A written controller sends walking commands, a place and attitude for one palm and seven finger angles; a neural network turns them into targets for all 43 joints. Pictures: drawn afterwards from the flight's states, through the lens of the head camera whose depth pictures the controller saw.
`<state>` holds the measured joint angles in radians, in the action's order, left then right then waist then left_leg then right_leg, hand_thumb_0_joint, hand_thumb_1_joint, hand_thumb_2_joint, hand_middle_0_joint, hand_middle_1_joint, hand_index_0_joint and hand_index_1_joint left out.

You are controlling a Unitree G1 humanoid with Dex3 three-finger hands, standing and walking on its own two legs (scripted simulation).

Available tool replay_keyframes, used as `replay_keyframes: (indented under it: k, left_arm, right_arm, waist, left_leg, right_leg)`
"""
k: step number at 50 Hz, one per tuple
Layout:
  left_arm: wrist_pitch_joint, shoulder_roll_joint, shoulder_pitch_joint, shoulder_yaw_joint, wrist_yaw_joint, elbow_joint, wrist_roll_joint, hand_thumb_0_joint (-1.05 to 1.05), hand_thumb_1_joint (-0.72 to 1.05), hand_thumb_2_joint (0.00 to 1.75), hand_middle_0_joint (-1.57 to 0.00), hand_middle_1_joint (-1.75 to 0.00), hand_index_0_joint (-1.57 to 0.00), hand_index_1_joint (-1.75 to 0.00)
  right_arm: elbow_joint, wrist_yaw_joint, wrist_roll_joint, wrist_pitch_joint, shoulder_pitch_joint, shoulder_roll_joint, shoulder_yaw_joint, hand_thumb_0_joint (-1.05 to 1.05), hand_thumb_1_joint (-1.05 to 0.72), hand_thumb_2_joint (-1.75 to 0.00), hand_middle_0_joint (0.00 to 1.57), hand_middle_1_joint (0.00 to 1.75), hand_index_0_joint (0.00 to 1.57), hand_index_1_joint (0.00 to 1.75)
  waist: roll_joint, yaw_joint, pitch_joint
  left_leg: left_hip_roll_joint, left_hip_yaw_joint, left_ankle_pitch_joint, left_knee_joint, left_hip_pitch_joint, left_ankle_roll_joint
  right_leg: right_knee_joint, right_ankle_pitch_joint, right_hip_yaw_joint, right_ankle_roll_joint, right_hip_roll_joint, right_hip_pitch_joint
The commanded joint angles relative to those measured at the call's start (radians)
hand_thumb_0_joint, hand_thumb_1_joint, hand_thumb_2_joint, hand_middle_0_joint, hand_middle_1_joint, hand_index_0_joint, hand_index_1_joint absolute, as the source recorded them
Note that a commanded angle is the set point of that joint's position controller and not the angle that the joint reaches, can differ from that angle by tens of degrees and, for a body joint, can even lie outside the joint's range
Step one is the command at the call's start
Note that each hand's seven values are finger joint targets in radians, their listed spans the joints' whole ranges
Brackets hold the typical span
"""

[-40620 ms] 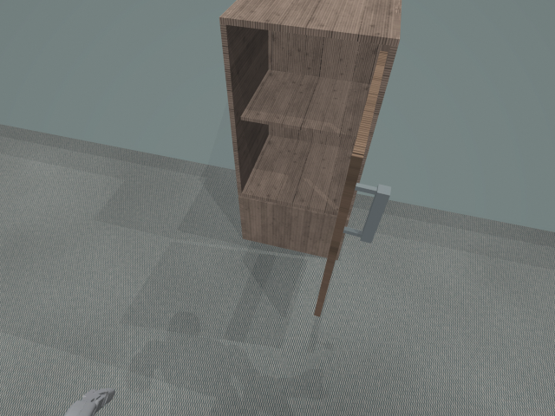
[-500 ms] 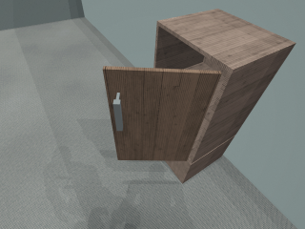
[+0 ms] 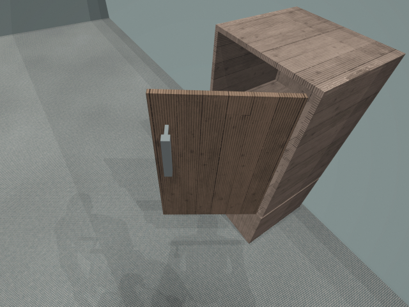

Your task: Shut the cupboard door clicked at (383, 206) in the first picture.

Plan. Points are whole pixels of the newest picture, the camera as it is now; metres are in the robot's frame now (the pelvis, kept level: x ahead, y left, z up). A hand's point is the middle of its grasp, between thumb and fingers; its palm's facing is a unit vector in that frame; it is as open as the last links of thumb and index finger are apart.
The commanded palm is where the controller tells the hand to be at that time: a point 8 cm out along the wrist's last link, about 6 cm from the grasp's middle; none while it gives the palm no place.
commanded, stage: come to a stop and stand still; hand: left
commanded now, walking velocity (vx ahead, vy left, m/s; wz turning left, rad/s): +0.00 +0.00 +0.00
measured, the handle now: (167, 151) +0.50 +0.14 -0.04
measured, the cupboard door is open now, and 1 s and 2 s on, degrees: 57 57 57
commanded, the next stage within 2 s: look again from close up in 0.26 s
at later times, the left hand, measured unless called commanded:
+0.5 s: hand out of the picture +0.00 +0.17 -0.18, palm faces +0.02 -0.98 -0.19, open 7.4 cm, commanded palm none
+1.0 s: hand out of the picture -0.05 +0.16 -0.18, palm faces +0.04 -0.99 -0.17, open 7.4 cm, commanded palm none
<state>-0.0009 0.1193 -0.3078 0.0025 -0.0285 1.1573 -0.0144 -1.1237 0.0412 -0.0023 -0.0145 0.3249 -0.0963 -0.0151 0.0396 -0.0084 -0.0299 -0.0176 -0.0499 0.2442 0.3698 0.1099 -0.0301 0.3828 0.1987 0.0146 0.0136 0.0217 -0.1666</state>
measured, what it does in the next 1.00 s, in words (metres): stands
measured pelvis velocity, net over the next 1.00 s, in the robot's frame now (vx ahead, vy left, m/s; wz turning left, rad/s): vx -0.03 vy -0.01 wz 0.03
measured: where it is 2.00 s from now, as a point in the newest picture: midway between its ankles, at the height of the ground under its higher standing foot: outside the picture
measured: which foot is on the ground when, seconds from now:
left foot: down 0.00-1.00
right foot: down 0.00-1.00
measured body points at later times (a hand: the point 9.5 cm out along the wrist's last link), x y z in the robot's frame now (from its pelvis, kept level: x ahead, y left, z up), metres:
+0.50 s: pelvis +0.00 +0.01 -0.01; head +0.02 +0.01 +0.44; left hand +0.00 +0.23 -0.17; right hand +0.00 -0.21 -0.17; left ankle -0.03 +0.10 -0.74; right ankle +0.00 -0.13 -0.74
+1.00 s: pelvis -0.03 -0.01 -0.01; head -0.03 +0.00 +0.44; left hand -0.05 +0.21 -0.17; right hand -0.03 -0.23 -0.16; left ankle -0.03 +0.10 -0.75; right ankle +0.00 -0.13 -0.75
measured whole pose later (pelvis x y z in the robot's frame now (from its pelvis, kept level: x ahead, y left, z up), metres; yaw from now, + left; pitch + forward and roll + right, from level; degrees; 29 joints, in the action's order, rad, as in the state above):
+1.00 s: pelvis -0.03 -0.01 -0.01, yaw +2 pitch -2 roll +0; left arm 0.01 0.16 -0.35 -0.02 -0.02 1.07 -0.02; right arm -1.08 0.01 -0.01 -0.01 0.32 -0.15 -0.01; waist 0.02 0.00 -0.02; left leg -0.02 -0.03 0.24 0.46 0.20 -0.03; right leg 0.48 0.21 0.04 0.00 0.03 -0.24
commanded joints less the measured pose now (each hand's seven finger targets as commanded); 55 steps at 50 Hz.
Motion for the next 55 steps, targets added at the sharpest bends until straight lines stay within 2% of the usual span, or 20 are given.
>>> replay_keyframes:
  k: [1,5,13,17,18,19,20,21,22,23,25,28,31,33,36,41,46,47,51,55]
  left_arm:
    - [0.006,0.061,-0.079,0.009,-0.011,-0.015,0.002,0.0,0.9,0.9,-0.2,-0.3,-0.2,-0.3]
    - [0.004,0.065,-0.073,0.009,-0.011,-0.017,0.001,0.0,0.9,0.9,-0.2,-0.3,-0.2,-0.3]
    - [0.008,0.073,-0.068,0.011,-0.011,-0.022,0.004,0.0,0.9,0.9,-0.2,-0.3,-0.2,-0.3]
    - [0.008,0.076,-0.061,0.011,-0.011,-0.025,0.004,0.0,0.9,0.9,-0.2,-0.3,-0.2,-0.3]
    - [0.047,0.128,-0.093,0.001,-0.052,-0.017,-0.011,0.0,0.9,0.9,-0.2,-0.3,-0.2,-0.3]
    - [0.064,0.174,-0.111,0.013,-0.045,-0.028,-0.01,0.0,0.9,0.9,-0.2,-0.3,-0.2,-0.3]
    - [0.057,0.16,-0.108,0.016,-0.038,-0.056,-0.006,0.0,0.9,0.9,-0.2,-0.3,-0.2,-0.3]
    - [0.055,0.136,-0.097,0.006,-0.036,-0.057,-0.001,0.0,0.9,0.9,-0.2,-0.3,-0.2,-0.3]
    - [0.05,0.128,-0.083,0.0,-0.032,-0.059,0.003,0.0,0.9,0.9,-0.2,-0.3,-0.2,-0.3]
    - [0.044,0.119,-0.074,0.0,-0.029,-0.07,0.004,0.0,0.9,0.9,-0.2,-0.3,-0.2,-0.3]
    - [0.033,0.112,-0.06,-0.002,-0.028,-0.082,0.0,0.0,0.9,0.9,-0.2,-0.3,-0.2,-0.3]
    - [0.02,0.114,-0.042,-0.005,-0.022,-0.092,0.001,0.0,0.9,0.9,-0.2,-0.3,-0.2,-0.3]
    - [0.013,0.123,-0.038,-0.006,-0.016,-0.106,-0.002,0.0,0.9,0.9,-0.2,-0.3,-0.2,-0.3]
    - [0.011,0.132,-0.041,-0.005,-0.012,-0.119,-0.005,0.0,0.9,0.9,-0.2,-0.3,-0.2,-0.3]
    - [0.01,0.136,-0.056,-0.002,-0.01,-0.129,-0.007,0.0,0.9,0.9,-0.2,-0.3,-0.2,-0.3]
    - [0.017,0.141,-0.061,0.0,-0.007,-0.14,-0.004,0.0,0.9,0.9,-0.2,-0.3,-0.2,-0.3]
    - [0.023,0.135,-0.069,-0.003,-0.006,-0.128,0.0,0.0,0.9,0.9,-0.2,-0.3,-0.2,-0.3]
    - [0.023,0.13,-0.078,-0.003,-0.006,-0.121,-0.001,0.0,0.9,0.9,-0.2,-0.3,-0.2,-0.3]
    - [0.013,0.123,-0.101,0.007,-0.001,-0.116,-0.01,0.0,0.9,0.9,-0.2,-0.3,-0.2,-0.3]
    - [0.013,0.107,-0.132,0.011,0.003,-0.108,-0.012,0.0,0.9,0.9,-0.2,-0.3,-0.2,-0.3]
  right_arm:
    - [0.017,0.014,-0.002,-0.014,0.08,-0.113,0.021,0.0,-0.9,-0.9,0.2,0.3,0.2,0.3]
    - [0.014,0.013,-0.003,-0.013,0.077,-0.112,0.021,0.0,-0.9,-0.9,0.2,0.3,0.2,0.3]
    - [0.016,0.015,-0.004,-0.016,0.078,-0.12,0.022,0.0,-0.9,-0.9,0.2,0.3,0.2,0.3]
    - [0.014,0.015,-0.003,-0.016,0.075,-0.121,0.023,0.0,-0.9,-0.9,0.2,0.3,0.2,0.3]
    - [0.079,-0.006,0.008,-0.035,-0.025,-0.169,0.02,0.0,-0.9,-0.9,0.2,0.3,0.2,0.3]
    - [0.112,-0.007,0.002,-0.039,-0.02,-0.145,0.013,0.0,-0.9,-0.9,0.2,0.3,0.2,0.3]
    - [0.1,-0.002,-0.005,-0.045,0.074,-0.119,0.024,0.0,-0.9,-0.9,0.2,0.3,0.2,0.3]
    - [0.086,0.003,-0.008,-0.047,0.099,-0.129,0.026,0.0,-0.9,-0.9,0.2,0.3,0.2,0.3]
    - [0.084,0.006,-0.005,-0.042,0.086,-0.142,0.026,0.0,-0.9,-0.9,0.2,0.3,0.2,0.3]
    - [0.093,0.006,-0.003,-0.036,0.076,-0.15,0.029,0.0,-0.9,-0.9,0.2,0.3,0.2,0.3]
    - [0.101,0.006,-0.007,-0.033,0.06,-0.153,0.029,0.0,-0.9,-0.9,0.2,0.3,0.2,0.3]
    - [0.111,0.0,-0.006,-0.022,0.028,-0.164,0.028,0.0,-0.9,-0.9,0.2,0.3,0.2,0.3]
    - [0.116,-0.011,-0.008,-0.016,0.008,-0.169,0.027,0.0,-0.9,-0.9,0.2,0.3,0.2,0.3]
    - [0.126,-0.017,-0.01,-0.013,-0.001,-0.181,0.031,0.0,-0.9,-0.9,0.2,0.3,0.2,0.3]
    - [0.129,-0.02,-0.012,-0.011,-0.002,-0.184,0.033,0.0,-0.9,-0.9,0.2,0.3,0.2,0.3]
    - [0.118,-0.02,-0.011,-0.014,0.009,-0.177,0.03,0.0,-0.9,-0.9,0.2,0.3,0.2,0.3]
    - [0.092,-0.02,-0.007,-0.015,0.02,-0.163,0.023,0.0,-0.9,-0.9,0.2,0.3,0.2,0.3]
    - [0.083,-0.021,-0.009,-0.013,0.032,-0.154,0.022,0.0,-0.9,-0.9,0.2,0.3,0.2,0.3]
    - [0.074,-0.021,-0.017,-0.002,0.034,-0.167,0.031,0.0,-0.9,-0.9,0.2,0.3,0.2,0.3]
    - [0.071,-0.017,-0.019,0.0,0.043,-0.155,0.036,0.0,-0.9,-0.9,0.2,0.3,0.2,0.3]
  waist:
    - [-0.047,0.004,-0.063]
    - [-0.05,0.002,-0.083]
    - [-0.042,0.005,-0.039]
    - [-0.037,0.005,-0.047]
    - [-0.122,-0.015,-0.021]
    - [-0.108,0.004,0.005]
    - [-0.111,0.026,0.115]
    - [-0.107,0.021,0.182]
    - [-0.074,0.021,0.191]
    - [-0.065,0.021,0.166]
    - [-0.045,0.015,0.083]
    - [-0.023,0.012,-0.047]
    - [-0.036,0.008,-0.128]
    - [-0.033,0.006,-0.153]
    - [-0.022,0.003,-0.134]
    - [-0.023,0.008,-0.067]
    - [-0.013,0.01,-0.052]
    - [-0.014,0.012,-0.042]
    - [-0.034,0.006,-0.072]
    - [-0.043,0.004,-0.114]
  left_leg:
    - [0.12,0.115,-0.171,-0.081,0.057,-0.001]
    - [0.118,0.114,-0.159,-0.087,0.068,-0.001]
    - [0.117,0.11,-0.232,-0.068,0.029,0.001]
    - [0.117,0.108,-0.248,-0.065,0.027,0.002]
    - [0.139,0.064,-0.467,0.134,0.089,0.026]
    - [0.087,0.056,-0.474,0.148,0.104,0.037]
    - [0.079,0.071,-0.361,0.103,0.072,0.035]
    - [0.103,0.091,-0.455,0.117,0.055,0.024]
    - [0.12,0.101,-0.481,0.121,0.03,0.017]
    - [0.127,0.106,-0.473,0.112,0.03,0.011]
    - [0.127,0.119,-0.462,0.103,0.07,0.005]
    - [0.119,0.135,-0.216,0.033,0.144,-0.004]
    - [0.108,0.156,0.023,-0.04,0.215,-0.008]
    - [0.102,0.171,0.162,-0.081,0.252,-0.009]
    - [0.096,0.17,0.208,-0.092,0.259,-0.013]
    - [0.089,0.149,0.148,-0.064,0.207,-0.011]
    - [0.083,0.129,0.084,-0.04,0.178,-0.005]
    - [0.082,0.128,0.11,-0.034,0.173,-0.005]
    - [0.099,0.169,0.313,-0.055,0.248,-0.025]
    - [0.103,0.183,0.323,-0.039,0.279,-0.038]
  right_leg:
    - [-0.039,-0.125,-0.079,-0.036,0.065,-0.002]
    - [-0.042,-0.118,-0.08,-0.035,0.065,-0.002]
    - [-0.035,-0.16,-0.078,-0.037,0.066,0.024]
    - [-0.034,-0.175,-0.075,-0.039,0.069,0.028]
    - [0.027,-0.475,-0.073,-0.034,0.123,0.011]
    - [0.076,-0.772,-0.068,-0.044,0.148,0.065]
    - [0.149,-0.694,-0.076,-0.062,0.147,0.123]
    - [0.162,-0.597,-0.062,-0.062,0.134,0.141]
    - [0.15,-0.471,-0.047,-0.061,0.116,0.12]
    - [0.138,-0.367,-0.043,-0.059,0.101,0.091]
    - [0.128,-0.261,-0.041,-0.058,0.085,0.045]
    - [0.085,-0.08,-0.052,-0.051,0.075,-0.03]
    - [0.05,0.052,-0.067,-0.049,0.064,-0.072]
    - [0.039,0.097,-0.072,-0.049,0.059,-0.085]
    - [0.026,0.121,-0.075,-0.047,0.06,-0.077]
    - [-0.001,0.119,-0.088,-0.046,0.072,-0.068]
    - [-0.025,0.11,-0.096,-0.048,0.084,-0.072]
    - [-0.023,0.148,-0.09,-0.047,0.081,-0.065]
    - [0.019,0.294,-0.051,-0.046,0.061,-0.078]
    - [0.03,0.302,-0.049,-0.056,0.056,-0.101]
